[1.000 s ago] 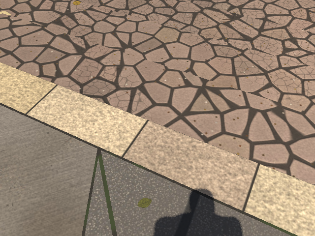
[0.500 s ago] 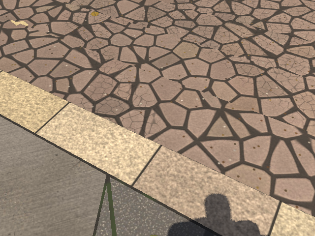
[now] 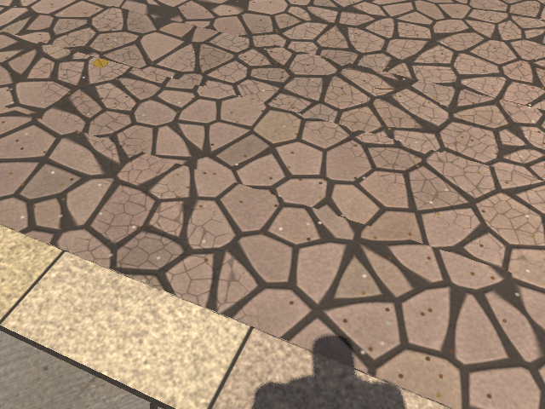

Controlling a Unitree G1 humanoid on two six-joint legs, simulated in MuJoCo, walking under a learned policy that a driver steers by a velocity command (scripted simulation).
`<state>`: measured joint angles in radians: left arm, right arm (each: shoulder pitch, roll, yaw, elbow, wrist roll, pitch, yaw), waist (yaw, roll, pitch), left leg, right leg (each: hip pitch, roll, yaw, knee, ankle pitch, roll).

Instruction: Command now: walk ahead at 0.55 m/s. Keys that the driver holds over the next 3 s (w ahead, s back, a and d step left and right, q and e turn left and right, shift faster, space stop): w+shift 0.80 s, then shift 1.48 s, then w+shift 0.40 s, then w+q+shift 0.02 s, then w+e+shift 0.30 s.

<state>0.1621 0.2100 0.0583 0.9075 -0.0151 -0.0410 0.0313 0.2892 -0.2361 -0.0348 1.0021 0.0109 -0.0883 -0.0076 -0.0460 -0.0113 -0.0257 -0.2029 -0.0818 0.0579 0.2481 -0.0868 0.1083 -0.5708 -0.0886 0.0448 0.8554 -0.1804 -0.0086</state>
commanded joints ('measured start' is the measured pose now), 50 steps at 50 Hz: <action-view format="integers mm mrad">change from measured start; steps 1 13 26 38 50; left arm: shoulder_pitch -31 27 357 320 13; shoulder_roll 109 93 98 192 67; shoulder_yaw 39 18 4 10 -10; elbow -51 -102 17 65 -96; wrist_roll -1 46 25 58 2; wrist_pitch -25 -35 -90 -56 -80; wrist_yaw -6 -63 -52 -5 -35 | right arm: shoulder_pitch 27 39 -284 254 -50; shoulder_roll -168 -180 -61 -245 -115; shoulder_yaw -41 -65 -12 -62 -15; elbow -53 -98 -257 -129 -65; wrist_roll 13 -21 -52 -55 19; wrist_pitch -16 2 35 27 -61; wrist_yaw -17 18 77 5 12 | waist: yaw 17 74 89 -230 88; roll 73 67 -44 -69 44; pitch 24 67 165 -230 81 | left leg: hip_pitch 156 -85 -692 404 -54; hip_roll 384 302 189 154 152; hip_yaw -407 -190 -4 -97 -32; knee -222 -29 742 342 -29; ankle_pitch -452 -427 68 -307 631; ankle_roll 132 92 -62 129 71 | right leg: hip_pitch -202 377 546 476 114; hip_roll -43 58 -69 -81 32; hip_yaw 32 -154 68 -111 -53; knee -25 -451 -810 164 -114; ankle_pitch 69 -58 75 873 217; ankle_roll -14 -50 -143 -119 -36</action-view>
